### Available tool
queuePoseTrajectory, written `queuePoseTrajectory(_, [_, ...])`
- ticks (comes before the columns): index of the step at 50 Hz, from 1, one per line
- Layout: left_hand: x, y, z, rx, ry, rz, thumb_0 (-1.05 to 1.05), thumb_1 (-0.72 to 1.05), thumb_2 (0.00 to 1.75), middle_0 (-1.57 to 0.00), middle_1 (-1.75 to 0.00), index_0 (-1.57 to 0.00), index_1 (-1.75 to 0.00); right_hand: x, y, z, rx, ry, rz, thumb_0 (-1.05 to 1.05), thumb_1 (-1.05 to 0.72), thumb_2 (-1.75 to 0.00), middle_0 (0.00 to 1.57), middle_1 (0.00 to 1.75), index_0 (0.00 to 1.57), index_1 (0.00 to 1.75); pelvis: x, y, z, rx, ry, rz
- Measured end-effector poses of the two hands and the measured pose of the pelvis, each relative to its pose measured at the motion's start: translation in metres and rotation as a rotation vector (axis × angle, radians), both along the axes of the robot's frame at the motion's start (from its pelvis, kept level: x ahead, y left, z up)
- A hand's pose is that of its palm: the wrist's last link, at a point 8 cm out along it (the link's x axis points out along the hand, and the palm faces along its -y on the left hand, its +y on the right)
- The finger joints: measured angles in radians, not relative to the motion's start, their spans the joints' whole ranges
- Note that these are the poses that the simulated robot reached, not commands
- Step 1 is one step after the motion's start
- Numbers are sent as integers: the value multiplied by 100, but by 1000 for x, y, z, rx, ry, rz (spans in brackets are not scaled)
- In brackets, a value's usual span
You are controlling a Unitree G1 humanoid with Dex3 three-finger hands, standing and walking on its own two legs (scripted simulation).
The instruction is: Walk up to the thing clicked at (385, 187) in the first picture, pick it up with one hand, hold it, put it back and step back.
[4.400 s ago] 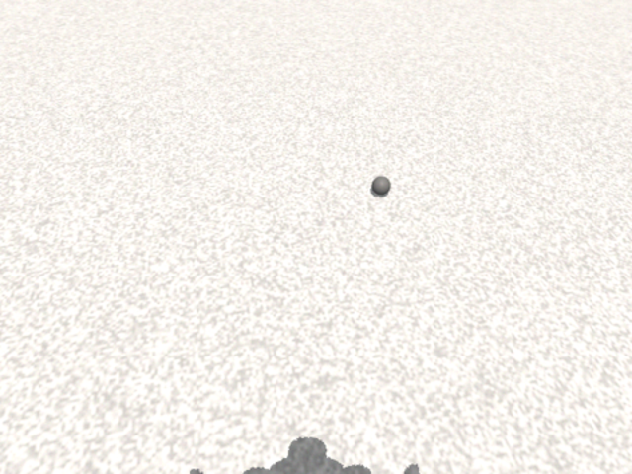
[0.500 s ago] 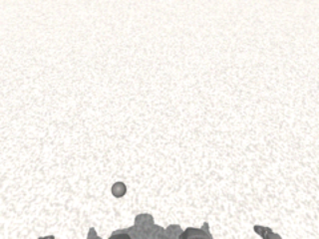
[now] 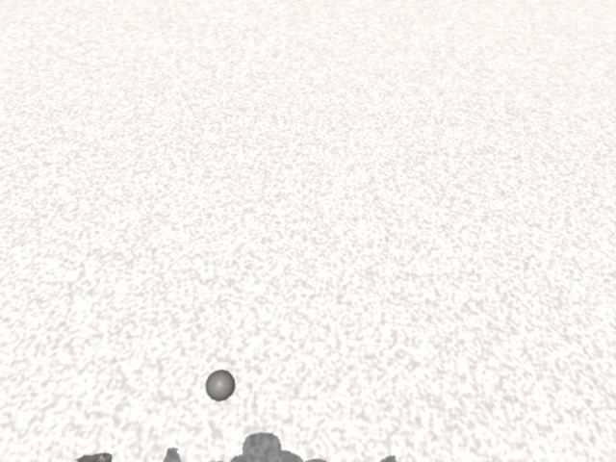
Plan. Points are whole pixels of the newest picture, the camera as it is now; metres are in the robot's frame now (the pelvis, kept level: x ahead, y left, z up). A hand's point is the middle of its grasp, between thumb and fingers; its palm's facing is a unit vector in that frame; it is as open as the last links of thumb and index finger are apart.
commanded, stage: walk up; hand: left
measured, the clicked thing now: (220, 384) +0.44 +0.23 -0.74
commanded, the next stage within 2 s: stand in 0.48 s
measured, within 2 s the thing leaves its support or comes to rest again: neither
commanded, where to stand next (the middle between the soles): +0.08 +0.00 m, yaw +1 degrees
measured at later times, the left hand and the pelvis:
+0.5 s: hand out of the picture +0.08 +0.26 -0.16, palm faces +0.02 -0.94 -0.33, open 7.4 cm; pelvis +0.01 +0.01 +0.00, yaw +1 degrees
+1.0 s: hand out of the picture +0.10 +0.25 -0.15, palm faces +0.00 -0.94 -0.34, open 7.4 cm; pelvis +0.03 +0.00 +0.00, yaw +1 degrees
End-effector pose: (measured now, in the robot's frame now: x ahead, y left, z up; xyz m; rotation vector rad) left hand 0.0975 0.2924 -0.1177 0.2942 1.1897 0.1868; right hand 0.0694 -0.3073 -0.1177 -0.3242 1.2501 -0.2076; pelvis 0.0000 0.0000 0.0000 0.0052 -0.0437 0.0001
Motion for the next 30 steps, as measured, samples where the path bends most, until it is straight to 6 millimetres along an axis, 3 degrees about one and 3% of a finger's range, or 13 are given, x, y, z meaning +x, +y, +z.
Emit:
queuePoseTrajectory(14, [-31, 8, -4, 3, 78, 49, 0, 90, 90, -20, -30, -20, -30, 19, 14, -1, 24, -14, 22, 1, -90, -90, 20, 30, 21, 30, 6, 3, 2, -4, 5, 5])
queuePoseTrajectory(30, [-19, 10, -1, 10, 50, 35, 0, 90, 90, -20, -30, -20, -30, 29, 21, -1, 31, -30, 32, 1, -90, -90, 20, 30, 21, 30, 14, 6, 2, -2, 8, 15])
